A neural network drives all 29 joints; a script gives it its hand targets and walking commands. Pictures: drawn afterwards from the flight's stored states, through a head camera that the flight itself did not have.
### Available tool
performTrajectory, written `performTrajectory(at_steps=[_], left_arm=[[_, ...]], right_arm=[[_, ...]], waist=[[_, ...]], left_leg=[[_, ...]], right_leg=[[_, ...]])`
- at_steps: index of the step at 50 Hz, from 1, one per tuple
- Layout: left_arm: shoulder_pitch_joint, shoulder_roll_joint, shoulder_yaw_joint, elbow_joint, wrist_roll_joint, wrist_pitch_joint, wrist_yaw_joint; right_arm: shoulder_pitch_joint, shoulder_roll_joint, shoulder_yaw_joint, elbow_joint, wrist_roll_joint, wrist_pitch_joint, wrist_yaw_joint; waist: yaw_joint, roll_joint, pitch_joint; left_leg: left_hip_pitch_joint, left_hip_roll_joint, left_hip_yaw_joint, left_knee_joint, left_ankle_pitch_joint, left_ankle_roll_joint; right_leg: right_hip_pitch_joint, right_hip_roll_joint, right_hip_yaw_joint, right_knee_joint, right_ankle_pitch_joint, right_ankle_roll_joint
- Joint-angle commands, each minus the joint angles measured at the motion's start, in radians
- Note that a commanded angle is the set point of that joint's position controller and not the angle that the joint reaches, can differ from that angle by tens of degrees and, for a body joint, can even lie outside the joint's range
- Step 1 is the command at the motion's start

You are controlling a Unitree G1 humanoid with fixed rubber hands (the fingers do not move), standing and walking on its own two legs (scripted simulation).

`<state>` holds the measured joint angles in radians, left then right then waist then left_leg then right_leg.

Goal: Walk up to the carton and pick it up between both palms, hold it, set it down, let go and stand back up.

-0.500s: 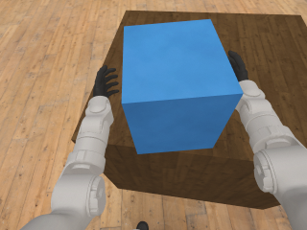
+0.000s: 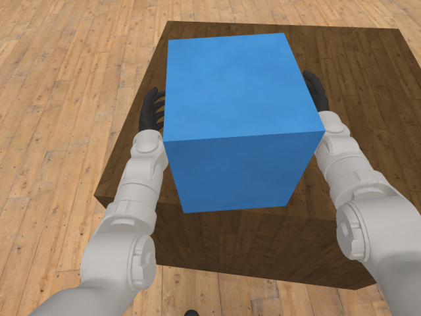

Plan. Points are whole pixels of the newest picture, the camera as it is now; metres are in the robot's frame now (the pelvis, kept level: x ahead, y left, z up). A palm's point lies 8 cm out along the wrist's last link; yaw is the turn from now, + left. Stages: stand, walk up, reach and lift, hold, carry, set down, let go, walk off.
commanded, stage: reach and lift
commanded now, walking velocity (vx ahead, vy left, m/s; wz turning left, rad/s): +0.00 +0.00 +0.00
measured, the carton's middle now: (230, 128) +0.46 +0.04 +0.07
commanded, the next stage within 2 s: none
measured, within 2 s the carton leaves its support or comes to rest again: leaves its support in 1.72 s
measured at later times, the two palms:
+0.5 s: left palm (150, 133) +0.41 +0.19 +0.10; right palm (318, 119) +0.45 -0.12 +0.11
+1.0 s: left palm (149, 134) +0.41 +0.19 +0.10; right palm (318, 120) +0.45 -0.12 +0.11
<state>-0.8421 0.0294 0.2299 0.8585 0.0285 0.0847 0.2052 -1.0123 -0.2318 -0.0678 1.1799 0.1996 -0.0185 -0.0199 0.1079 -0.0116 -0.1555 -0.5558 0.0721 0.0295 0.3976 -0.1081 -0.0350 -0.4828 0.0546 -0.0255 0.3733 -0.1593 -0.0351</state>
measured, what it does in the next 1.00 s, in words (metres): stands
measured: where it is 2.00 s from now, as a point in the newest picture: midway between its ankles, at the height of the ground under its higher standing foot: outside the picture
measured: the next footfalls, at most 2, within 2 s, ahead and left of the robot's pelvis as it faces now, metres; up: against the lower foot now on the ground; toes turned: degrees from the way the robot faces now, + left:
none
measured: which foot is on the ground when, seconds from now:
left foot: down 0.00-1.00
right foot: down 0.00-1.00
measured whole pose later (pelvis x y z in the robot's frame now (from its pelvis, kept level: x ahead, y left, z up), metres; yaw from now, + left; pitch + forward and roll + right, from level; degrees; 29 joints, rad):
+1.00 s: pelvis +0.02 +0.00 +0.01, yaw +1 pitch +5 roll +0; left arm -0.67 -0.11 0.47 0.63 0.32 0.11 0.06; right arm -0.83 -0.04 -0.44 1.01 -0.24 -0.10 0.06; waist 0.07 -0.03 -0.04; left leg -0.26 0.04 0.04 0.29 -0.12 -0.03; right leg -0.20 0.03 -0.02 0.31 -0.19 -0.03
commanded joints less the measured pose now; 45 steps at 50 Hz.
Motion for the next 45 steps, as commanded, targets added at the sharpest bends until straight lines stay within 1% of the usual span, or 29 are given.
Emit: performTrajectory(at_steps=[1,3,4,5,6,7,8,11,13,15,23,28,35,45], left_arm=[[-0.524,-0.044,0.011,-0.225,0.068,-0.051,-0.036],[-0.529,-0.143,0.043,-0.234,0.131,-0.062,-0.074],[-0.538,-0.247,0.037,-0.23,0.175,-0.066,-0.107],[-0.547,-0.394,0.029,-0.209,0.228,-0.061,-0.152],[-0.521,-0.48,0.015,-0.188,0.263,-0.058,-0.187],[-0.476,-0.51,0.008,-0.181,0.281,-0.057,-0.205],[-0.453,-0.517,0.012,-0.179,0.291,-0.056,-0.212],[-0.421,-0.511,0.031,-0.171,0.306,-0.047,-0.219],[-0.406,-0.512,0.03,-0.168,0.307,-0.038,-0.223],[-0.398,-0.518,0.021,-0.179,0.305,-0.029,-0.221],[-0.354,-0.552,-0.043,-0.248,0.301,0.0,-0.2],[-0.328,-0.569,-0.068,-0.274,0.297,0.015,-0.198],[-0.317,-0.576,-0.071,-0.278,0.295,0.019,-0.207],[-0.337,-0.574,-0.059,-0.262,0.294,0.015,-0.213]], right_arm=[[-0.465,-0.018,-0.067,-0.217,-0.085,-0.047,0.001],[-0.462,0.114,-0.108,-0.238,-0.171,-0.061,0.03],[-0.467,0.254,-0.121,-0.249,-0.246,-0.073,0.06],[-0.468,0.441,-0.147,-0.251,-0.346,-0.085,0.103],[-0.442,0.546,-0.17,-0.251,-0.412,-0.1,0.14],[-0.409,0.582,-0.182,-0.254,-0.441,-0.112,0.164],[-0.389,0.594,-0.19,-0.253,-0.461,-0.121,0.176],[-0.354,0.613,-0.206,-0.224,-0.501,-0.131,0.184],[-0.33,0.629,-0.21,-0.203,-0.51,-0.128,0.185],[-0.318,0.639,-0.209,-0.194,-0.51,-0.128,0.186],[-0.289,0.642,-0.183,-0.202,-0.473,-0.135,0.188],[-0.279,0.645,-0.161,-0.222,-0.453,-0.139,0.186],[-0.273,0.657,-0.137,-0.236,-0.449,-0.141,0.18],[-0.265,0.678,-0.14,-0.23,-0.465,-0.137,0.175]], waist=[[-0.007,-0.028,-0.645],[-0.006,-0.033,-0.624],[-0.003,-0.027,-0.621],[-0.002,-0.027,-0.616],[-0.005,-0.023,-0.63],[-0.004,-0.019,-0.628],[-0.006,-0.027,-0.6],[-0.012,-0.061,-0.461],[-0.011,-0.066,-0.388],[-0.01,-0.059,-0.353],[-0.023,0.002,-0.355],[-0.028,0.015,-0.362],[-0.03,0.0,-0.357],[-0.036,-0.02,-0.353]], left_leg=[[0.425,-0.058,0.038,0.021,0.302,-0.007],[0.463,-0.062,0.049,0.001,0.318,-0.003],[0.478,-0.063,0.057,-0.011,0.319,-0.003],[0.493,-0.061,0.068,-0.023,0.314,-0.006],[0.507,-0.06,0.074,-0.032,0.314,-0.007],[0.511,-0.06,0.078,-0.038,0.314,-0.007],[0.502,-0.062,0.083,-0.046,0.308,-0.004],[0.448,-0.064,0.098,-0.088,0.241,0.019],[0.433,-0.063,0.103,-0.11,0.208,0.03],[0.447,-0.061,0.106,-0.11,0.217,0.03],[0.567,-0.055,0.095,-0.048,0.367,0.008],[0.58,-0.056,0.089,-0.034,0.404,0.005],[0.553,-0.058,0.087,-0.046,0.375,0.013],[0.519,-0.06,0.091,-0.075,0.3,0.024]], right_leg=[[0.285,-0.015,0.004,-0.01,0.389,0.092],[0.313,-0.024,-0.009,-0.022,0.406,0.097],[0.326,-0.027,-0.019,-0.032,0.414,0.095],[0.333,-0.029,-0.029,-0.037,0.426,0.089],[0.358,-0.029,-0.032,-0.036,0.457,0.078],[0.395,-0.03,-0.032,-0.035,0.485,0.071],[0.43,-0.032,-0.033,-0.031,0.507,0.074],[0.502,-0.043,-0.025,-0.023,0.513,0.097],[0.512,-0.046,-0.021,-0.027,0.485,0.102],[0.498,-0.043,-0.023,-0.032,0.461,0.1],[0.401,-0.026,-0.047,-0.047,0.441,0.08],[0.392,-0.025,-0.051,-0.043,0.471,0.078],[0.42,-0.029,-0.05,-0.037,0.497,0.085],[0.447,-0.036,-0.042,-0.041,0.481,0.092]])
